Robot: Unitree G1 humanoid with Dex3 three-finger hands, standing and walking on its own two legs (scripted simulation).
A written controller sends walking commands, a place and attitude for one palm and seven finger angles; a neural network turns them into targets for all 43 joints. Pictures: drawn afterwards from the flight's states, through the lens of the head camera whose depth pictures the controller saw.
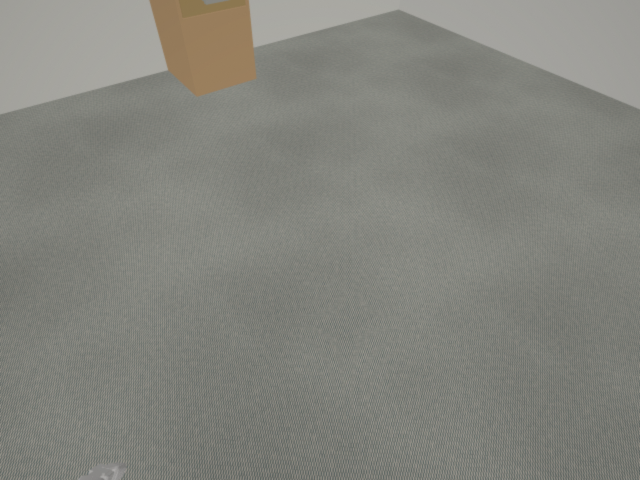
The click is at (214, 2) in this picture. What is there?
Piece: drawer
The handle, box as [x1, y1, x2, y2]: [202, 0, 227, 4]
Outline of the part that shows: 202,0 206,4 227,0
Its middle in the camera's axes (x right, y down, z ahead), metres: -0.58 -1.33 +2.13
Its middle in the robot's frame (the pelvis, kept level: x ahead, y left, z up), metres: +2.44 +0.69 -0.24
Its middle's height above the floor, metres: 0.53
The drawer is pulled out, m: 0.00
